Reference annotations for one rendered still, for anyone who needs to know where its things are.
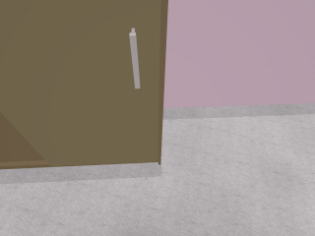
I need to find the wardrobe door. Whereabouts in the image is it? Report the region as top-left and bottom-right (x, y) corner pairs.
(0, 112), (45, 162)
(0, 0), (161, 166)

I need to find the handle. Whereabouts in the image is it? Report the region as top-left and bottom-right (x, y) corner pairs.
(129, 28), (141, 89)

